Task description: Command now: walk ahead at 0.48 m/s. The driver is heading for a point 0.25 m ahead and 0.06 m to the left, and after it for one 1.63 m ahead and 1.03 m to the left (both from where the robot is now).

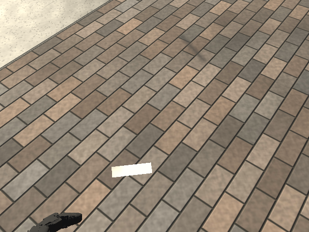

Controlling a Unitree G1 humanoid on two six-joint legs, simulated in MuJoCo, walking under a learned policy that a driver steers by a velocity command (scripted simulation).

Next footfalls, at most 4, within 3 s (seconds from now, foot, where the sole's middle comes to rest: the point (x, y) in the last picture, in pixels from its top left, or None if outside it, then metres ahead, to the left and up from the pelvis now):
0.52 left None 0.33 0.11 -0.75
0.94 right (172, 222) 0.50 -0.07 -0.75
1.42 left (78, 206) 0.60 0.33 -0.75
1.92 right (65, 140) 0.95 0.42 -0.75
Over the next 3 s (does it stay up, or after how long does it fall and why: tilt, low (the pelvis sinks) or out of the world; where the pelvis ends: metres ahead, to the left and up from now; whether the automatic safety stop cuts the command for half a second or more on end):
stays up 1.21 0.69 0.00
